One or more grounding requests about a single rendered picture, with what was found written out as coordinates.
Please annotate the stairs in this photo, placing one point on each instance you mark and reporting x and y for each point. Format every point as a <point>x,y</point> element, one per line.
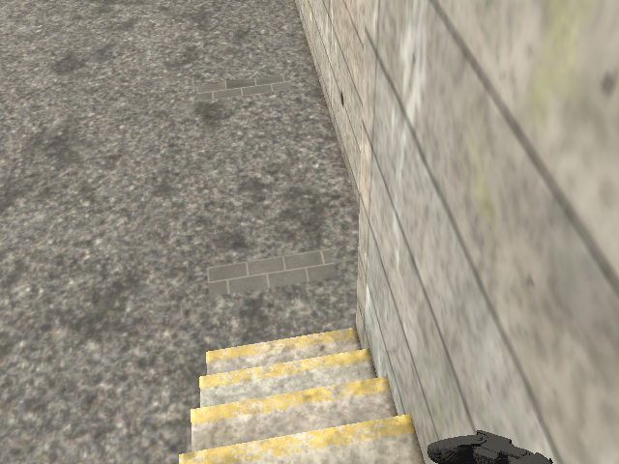
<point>310,399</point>

